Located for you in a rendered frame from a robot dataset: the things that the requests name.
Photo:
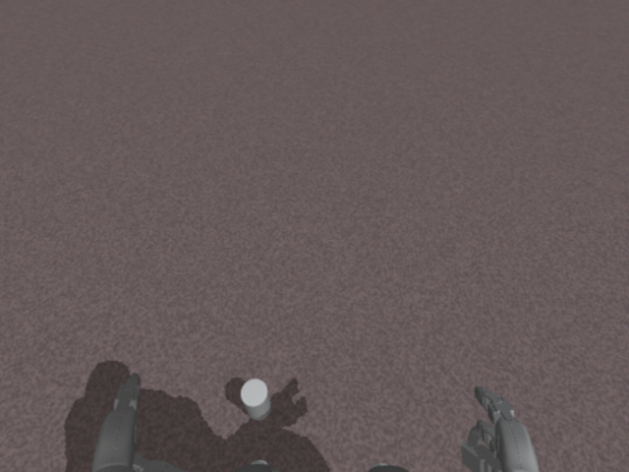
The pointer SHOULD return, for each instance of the left robot hand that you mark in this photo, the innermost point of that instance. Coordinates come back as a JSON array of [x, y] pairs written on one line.
[[117, 441]]

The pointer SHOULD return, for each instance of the right robot hand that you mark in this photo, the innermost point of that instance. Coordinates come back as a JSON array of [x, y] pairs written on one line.
[[510, 446]]

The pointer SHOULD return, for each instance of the can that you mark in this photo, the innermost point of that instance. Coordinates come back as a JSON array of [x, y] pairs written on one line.
[[256, 399]]

